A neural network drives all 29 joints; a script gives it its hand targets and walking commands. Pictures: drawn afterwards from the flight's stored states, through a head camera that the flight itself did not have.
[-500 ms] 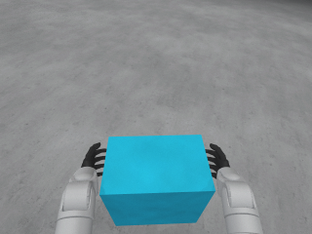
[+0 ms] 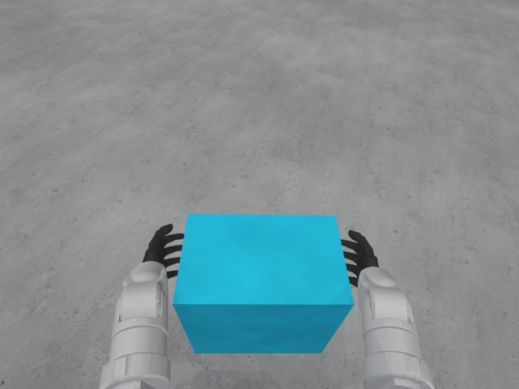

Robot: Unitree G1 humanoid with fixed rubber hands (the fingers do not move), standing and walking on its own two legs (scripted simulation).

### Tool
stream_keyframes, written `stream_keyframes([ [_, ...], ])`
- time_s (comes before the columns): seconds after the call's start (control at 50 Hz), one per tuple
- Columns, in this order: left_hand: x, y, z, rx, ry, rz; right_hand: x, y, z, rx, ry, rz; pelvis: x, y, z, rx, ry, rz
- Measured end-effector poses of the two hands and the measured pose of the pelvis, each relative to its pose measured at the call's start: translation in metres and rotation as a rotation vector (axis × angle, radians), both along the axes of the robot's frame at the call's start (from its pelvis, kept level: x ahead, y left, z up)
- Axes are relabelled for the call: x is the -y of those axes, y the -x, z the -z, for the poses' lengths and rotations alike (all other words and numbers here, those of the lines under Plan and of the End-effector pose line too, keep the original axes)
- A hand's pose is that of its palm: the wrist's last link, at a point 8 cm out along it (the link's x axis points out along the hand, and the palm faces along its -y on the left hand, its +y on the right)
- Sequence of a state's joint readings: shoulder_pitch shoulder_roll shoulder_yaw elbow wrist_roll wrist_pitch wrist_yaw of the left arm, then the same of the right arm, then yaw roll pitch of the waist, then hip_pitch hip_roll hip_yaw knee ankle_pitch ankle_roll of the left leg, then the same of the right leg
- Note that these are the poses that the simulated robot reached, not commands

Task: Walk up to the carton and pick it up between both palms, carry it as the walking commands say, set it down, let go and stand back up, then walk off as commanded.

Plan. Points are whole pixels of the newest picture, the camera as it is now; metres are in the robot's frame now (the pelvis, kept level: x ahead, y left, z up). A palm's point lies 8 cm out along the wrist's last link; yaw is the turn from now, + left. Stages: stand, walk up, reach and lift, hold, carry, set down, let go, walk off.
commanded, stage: set down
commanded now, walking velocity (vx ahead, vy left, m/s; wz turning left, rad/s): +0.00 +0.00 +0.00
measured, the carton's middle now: (260, 289) +0.32 +0.00 -0.09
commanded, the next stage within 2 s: none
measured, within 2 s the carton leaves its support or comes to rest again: neither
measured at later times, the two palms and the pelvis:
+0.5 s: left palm (169, 293) +0.30 +0.17 -0.09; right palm (350, 294) +0.32 -0.17 -0.09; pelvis -0.03 -0.01 -0.04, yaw +0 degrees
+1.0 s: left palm (180, 297) +0.33 +0.17 -0.18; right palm (340, 297) +0.35 -0.18 -0.17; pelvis -0.06 +0.00 -0.12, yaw +0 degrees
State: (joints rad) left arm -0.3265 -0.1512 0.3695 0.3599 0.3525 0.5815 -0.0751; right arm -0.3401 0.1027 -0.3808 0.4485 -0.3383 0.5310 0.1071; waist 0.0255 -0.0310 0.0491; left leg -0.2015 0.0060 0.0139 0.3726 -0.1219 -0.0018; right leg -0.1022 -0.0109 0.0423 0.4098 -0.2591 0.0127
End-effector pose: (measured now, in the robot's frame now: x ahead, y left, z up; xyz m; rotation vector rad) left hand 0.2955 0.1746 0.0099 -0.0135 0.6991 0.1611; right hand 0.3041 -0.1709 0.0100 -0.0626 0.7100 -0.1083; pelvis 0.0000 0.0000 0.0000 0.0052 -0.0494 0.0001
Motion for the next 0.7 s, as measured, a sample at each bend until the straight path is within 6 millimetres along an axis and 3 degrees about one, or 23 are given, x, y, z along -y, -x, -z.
stream_keyframes([
  [0.28, -0.003, 0.002, 0.063, -0.035, -0.029, -0.038, -0.006, -0.005, 0.066, -0.039, -0.022, 0.004, 0.007, 0.000, 0.014, -0.256, 0.016, -0.020],
  [0.48, 0.006, -0.006, 0.098, -0.017, -0.009, -0.037, 0.003, -0.012, 0.097, -0.019, -0.027, 0.027, 0.008, 0.022, 0.037, -0.408, 0.025, -0.013],
  [0.7, 0.003, -0.017, 0.134, -0.004, 0.007, -0.046, 0.001, -0.024, 0.129, -0.003, -0.038, 0.016, 0.004, 0.047, 0.071, -0.528, 0.032, -0.013],
])
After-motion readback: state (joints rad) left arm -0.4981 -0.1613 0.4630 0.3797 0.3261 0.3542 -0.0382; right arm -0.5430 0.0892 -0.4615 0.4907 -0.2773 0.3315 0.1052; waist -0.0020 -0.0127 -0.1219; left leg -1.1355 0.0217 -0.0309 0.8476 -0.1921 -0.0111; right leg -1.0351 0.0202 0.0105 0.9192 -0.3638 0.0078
